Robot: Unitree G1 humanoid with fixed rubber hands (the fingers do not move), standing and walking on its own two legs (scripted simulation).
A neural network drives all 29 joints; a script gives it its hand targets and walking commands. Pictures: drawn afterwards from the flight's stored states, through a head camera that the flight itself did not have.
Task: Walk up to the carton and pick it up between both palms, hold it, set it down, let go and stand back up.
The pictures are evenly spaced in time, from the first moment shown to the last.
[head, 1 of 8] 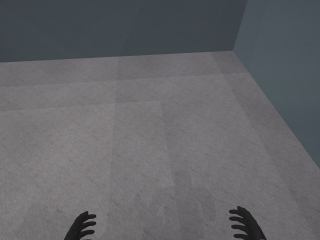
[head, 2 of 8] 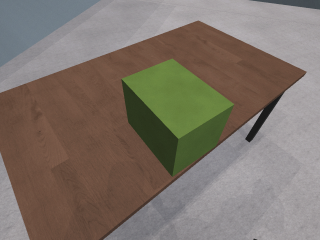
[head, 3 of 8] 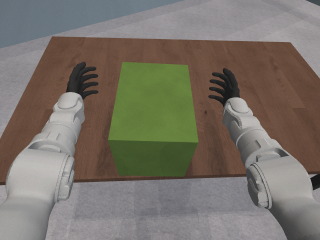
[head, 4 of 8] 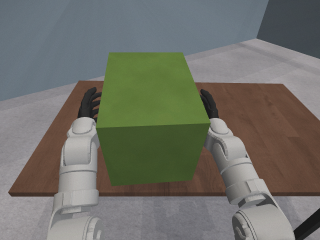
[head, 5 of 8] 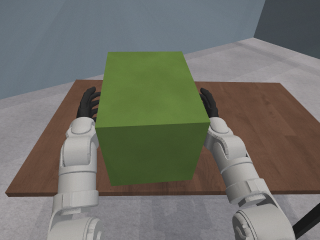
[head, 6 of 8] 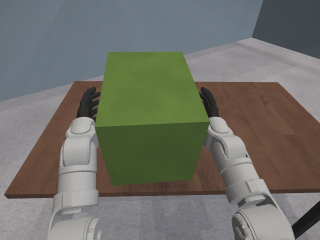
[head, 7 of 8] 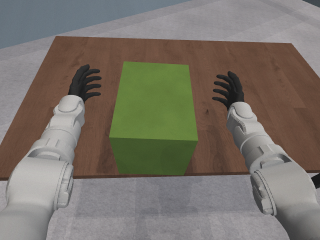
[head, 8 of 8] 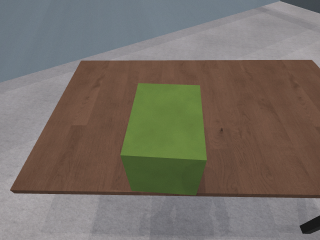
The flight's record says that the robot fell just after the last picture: no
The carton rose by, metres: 0.20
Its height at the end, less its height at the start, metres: +0.00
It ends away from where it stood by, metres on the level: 0.01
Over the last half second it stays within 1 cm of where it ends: yes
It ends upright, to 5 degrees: yes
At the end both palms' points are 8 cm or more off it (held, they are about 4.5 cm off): yes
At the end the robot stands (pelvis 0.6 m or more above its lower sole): yes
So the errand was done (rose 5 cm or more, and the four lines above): yes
